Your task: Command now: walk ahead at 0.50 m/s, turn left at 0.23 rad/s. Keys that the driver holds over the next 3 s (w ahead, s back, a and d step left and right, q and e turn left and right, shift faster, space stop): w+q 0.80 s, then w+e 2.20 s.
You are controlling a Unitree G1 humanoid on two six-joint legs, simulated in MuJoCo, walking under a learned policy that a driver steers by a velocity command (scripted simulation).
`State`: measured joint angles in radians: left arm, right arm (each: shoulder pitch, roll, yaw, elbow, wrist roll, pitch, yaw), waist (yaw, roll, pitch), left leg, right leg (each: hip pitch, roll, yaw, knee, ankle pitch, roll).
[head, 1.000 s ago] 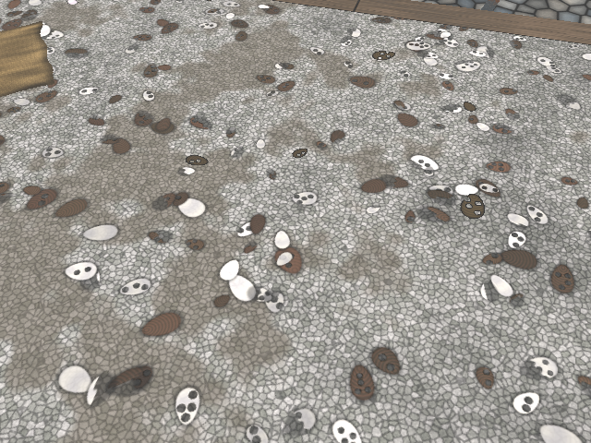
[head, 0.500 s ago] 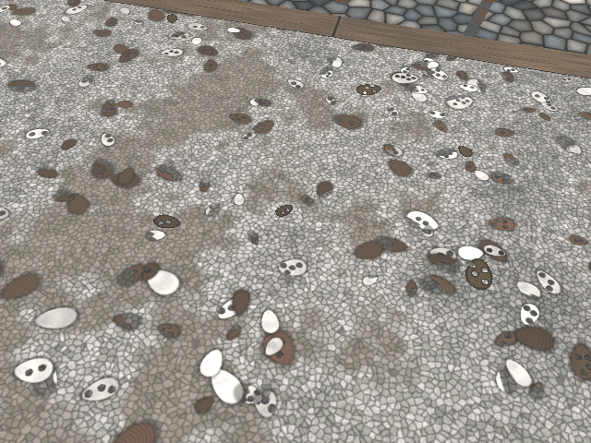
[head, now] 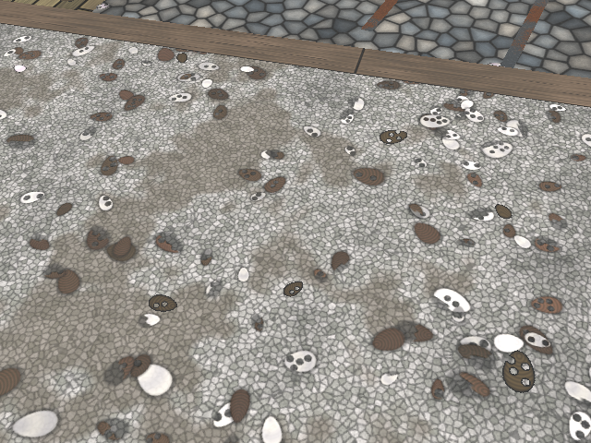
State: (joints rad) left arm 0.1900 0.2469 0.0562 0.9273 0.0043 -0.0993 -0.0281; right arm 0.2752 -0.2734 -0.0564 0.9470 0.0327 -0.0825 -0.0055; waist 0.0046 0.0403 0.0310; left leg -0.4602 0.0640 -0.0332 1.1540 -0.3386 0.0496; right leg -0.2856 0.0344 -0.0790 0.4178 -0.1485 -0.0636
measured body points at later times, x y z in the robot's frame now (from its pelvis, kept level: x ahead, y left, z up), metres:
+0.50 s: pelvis +0.28 +0.07 -0.01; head +0.32 +0.08 +0.43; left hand +0.28 +0.35 -0.15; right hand +0.49 -0.15 -0.12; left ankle +0.34 +0.15 -0.74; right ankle +0.16 -0.10 -0.63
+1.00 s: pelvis +0.58 +0.11 -0.01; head +0.60 +0.11 +0.44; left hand +0.57 +0.41 -0.11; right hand +0.77 -0.10 -0.13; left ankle +0.42 +0.17 -0.65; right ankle +0.67 +0.05 -0.74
